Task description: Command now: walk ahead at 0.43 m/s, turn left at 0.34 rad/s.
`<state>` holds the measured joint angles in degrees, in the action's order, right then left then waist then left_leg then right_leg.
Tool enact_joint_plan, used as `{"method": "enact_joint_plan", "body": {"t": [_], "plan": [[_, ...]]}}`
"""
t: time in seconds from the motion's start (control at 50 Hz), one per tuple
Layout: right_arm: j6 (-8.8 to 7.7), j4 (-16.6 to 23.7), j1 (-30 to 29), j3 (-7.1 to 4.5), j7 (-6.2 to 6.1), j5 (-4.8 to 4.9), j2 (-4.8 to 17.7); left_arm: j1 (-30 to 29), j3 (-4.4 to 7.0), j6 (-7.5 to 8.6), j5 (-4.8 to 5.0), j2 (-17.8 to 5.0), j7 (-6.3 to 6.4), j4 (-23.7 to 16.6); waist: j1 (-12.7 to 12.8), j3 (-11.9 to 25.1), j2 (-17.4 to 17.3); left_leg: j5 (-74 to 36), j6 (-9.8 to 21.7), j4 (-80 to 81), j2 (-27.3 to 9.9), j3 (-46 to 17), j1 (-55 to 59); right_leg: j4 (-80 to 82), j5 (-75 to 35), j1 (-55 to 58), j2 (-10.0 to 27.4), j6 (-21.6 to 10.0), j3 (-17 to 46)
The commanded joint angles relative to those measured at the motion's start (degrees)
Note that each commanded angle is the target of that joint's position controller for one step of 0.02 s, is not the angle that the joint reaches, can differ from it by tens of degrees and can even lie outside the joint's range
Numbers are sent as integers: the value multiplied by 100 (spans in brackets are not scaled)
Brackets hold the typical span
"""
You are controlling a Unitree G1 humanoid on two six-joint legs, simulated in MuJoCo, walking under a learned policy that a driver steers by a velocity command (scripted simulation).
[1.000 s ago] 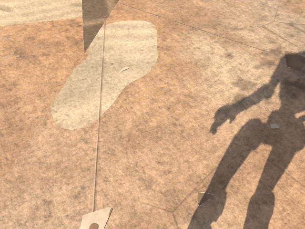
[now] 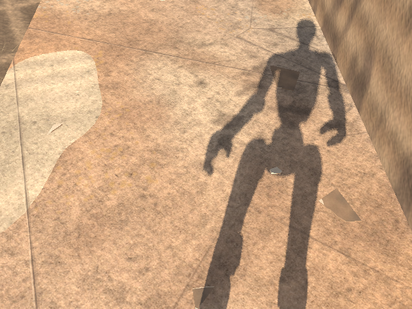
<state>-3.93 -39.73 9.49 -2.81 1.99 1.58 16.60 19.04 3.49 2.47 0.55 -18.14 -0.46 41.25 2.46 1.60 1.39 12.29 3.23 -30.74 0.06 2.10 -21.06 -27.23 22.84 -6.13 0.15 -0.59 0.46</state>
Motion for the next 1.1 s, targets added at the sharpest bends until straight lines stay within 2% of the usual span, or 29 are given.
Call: {"method": "enact_joint_plan", "body": {"t": [0.02,0.04,0.06,0.1,0.12,0.18,0.28,0.34,0.4,0.44,0.46,0.48,0.5,0.52,0.54,0.56,0.58,0.62,0.68,0.76,0.84,0.88,0.92,0.94,0.96,0.98,1.0,1.04,1.1], "plan": [[-75,41,1693,-507,-49,-14,1723,-543,4,280,-150,-262,59,-895,-778,667,-1985,965,1561,1432,-1815,-3998,3417,-3329,245,-3530,-379,148,-222],[-103,78,1685,-368,-23,-13,1235,-676,72,392,-7,-616,29,-877,-855,529,-1397,1451,1653,1676,-1954,-4350,3634,-4076,695,-4318,-161,115,429],[-110,155,1459,-298,-34,-61,1015,-799,95,466,89,-723,-30,-893,-770,157,-1079,1163,1528,1649,-1806,-3791,3377,-4238,250,-4577,74,21,482],[-58,284,1121,-231,-67,-89,820,-996,73,521,-91,-616,-52,-900,-595,-143,-392,160,1328,1710,-1427,-2987,2711,-3718,-476,-4366,344,22,426],[-37,314,1004,-192,-100,-108,762,-1008,86,510,-155,-578,-60,-904,-461,-169,-461,-327,1256,1795,-1260,-2698,2385,-3427,-709,-4047,407,74,417],[-7,269,948,-203,-210,-70,844,-1061,38,421,-164,-393,-71,-860,-335,-229,-563,-1416,1207,1904,-976,-2122,1810,-2720,-1092,-3643,273,336,184],[66,33,1303,-268,-345,-11,1002,-2150,-91,435,-78,-113,-108,-1046,-661,-399,-678,-1534,856,1779,-592,-1702,1065,-721,-2549,-2669,-120,463,65],[106,-91,1508,-286,-372,55,1000,-2411,-26,470,-15,-277,-149,-1095,-685,-392,-704,-1286,747,1573,-788,-2108,1302,-194,-2768,-2323,-178,338,294],[169,-111,1401,-334,-399,31,1018,-2136,87,507,2,-491,-136,-1021,-456,-323,-864,-1817,591,1095,-967,-2410,1726,-9,-2194,-1929,-132,94,372],[198,5,1190,-280,-351,-31,852,-988,267,535,-36,-783,-58,-782,165,488,-817,-2802,322,-302,-515,-2155,1450,185,-2185,-138,11,-277,294],[194,192,1184,-154,-327,-160,519,-2,344,505,-123,-1105,7,-714,517,1504,-238,-1598,148,-1934,-125,-1840,580,-71,-1758,1588,1009,-662,1298],[136,239,2238,12,-302,-6,-16,248,386,443,-158,-1370,-52,-480,-41,2252,1793,2179,-199,-3774,648,-1350,-1442,469,-688,3286,2354,-1625,4127],[123,32,2193,-84,-318,106,595,169,278,427,-57,-765,-74,-536,98,1787,1196,1969,-252,-4443,202,-1475,-2010,873,376,2854,2289,-1532,4535],[129,92,1499,-164,-307,104,885,-119,196,403,-33,-453,-50,-536,231,902,571,1408,-276,-4491,9,-1298,-2123,990,209,2019,1999,-1305,3505],[123,201,1069,-156,-320,21,851,-379,159,375,-73,-403,-58,-499,136,389,112,1035,-293,-4339,-186,-1095,-1971,1083,-516,1220,1754,-1196,2816],[94,305,754,-165,-303,-65,785,-517,135,358,-103,-334,-67,-430,44,25,61,845,-291,-4073,-312,-1054,-1880,1219,-1133,618,1542,-1190,2355],[92,344,739,-158,-266,-48,680,-583,106,375,-157,-285,-60,-388,-112,-85,223,724,-272,-3873,-435,-1047,-1642,1371,-1469,236,1379,-1170,1998],[115,321,812,-88,-227,-30,433,-580,105,425,-97,-252,-65,-258,-243,-115,387,729,-282,-3403,-501,-904,-1460,1610,-1819,-37,1269,-1262,1618],[100,473,363,34,-186,-142,235,-524,177,449,1,-540,-59,-74,-218,-312,275,345,-367,-2374,-651,-684,-1533,1903,-2172,-264,1315,-1391,1202],[-20,587,-343,113,-83,-111,220,-379,212,374,61,-792,-53,72,34,-389,199,-906,-368,-929,-530,-411,-1032,1943,-2328,-387,1075,-1183,570],[-72,832,-957,60,-26,-59,394,111,223,263,152,-937,-59,331,175,-495,217,-981,-254,-203,-363,-380,-807,1690,-2304,26,1304,-1022,729],[-111,823,-789,-17,-11,-60,533,150,237,180,152,-1029,-34,396,-34,-419,264,-753,-141,127,-239,-326,-351,1340,-2540,183,1376,-894,853],[-115,499,382,-245,-85,-109,917,124,147,154,103,-843,-13,394,-678,292,133,-758,103,390,-172,-257,1513,-113,-3365,-251,914,-586,517],[-84,390,1406,-379,-167,-220,1387,72,-25,181,-55,-420,-12,195,-1091,1210,-543,-810,483,246,-1358,-1450,3110,-1945,-1921,-1310,498,-303,221],[-16,356,1540,-413,-160,-284,1649,725,-154,253,53,46,14,97,-769,1818,-1937,562,1178,957,-2483,-3770,4198,-3661,1023,-3068,-221,-13,147],[-24,356,1469,-288,-134,-219,1103,471,4,266,179,-592,22,185,-940,1380,-1272,1238,1106,1279,-2319,-3947,3775,-4365,968,-3590,10,5,692],[-40,330,1168,-206,-129,-162,857,114,80,258,244,-756,12,71,-848,707,-1081,1093,937,1352,-2163,-3088,3229,-4467,458,-3858,235,-29,638],[-98,305,557,-125,-92,-200,547,-160,95,189,124,-619,38,33,-527,121,-814,139,798,1678,-1723,-2042,2165,-4112,-324,-3539,582,29,536],[-250,175,289,-146,-102,-243,437,-21,72,-7,132,-294,23,74,-239,-95,-753,-846,797,2127,-1550,-1119,1457,-3899,-819,-3022,715,134,543]]}}
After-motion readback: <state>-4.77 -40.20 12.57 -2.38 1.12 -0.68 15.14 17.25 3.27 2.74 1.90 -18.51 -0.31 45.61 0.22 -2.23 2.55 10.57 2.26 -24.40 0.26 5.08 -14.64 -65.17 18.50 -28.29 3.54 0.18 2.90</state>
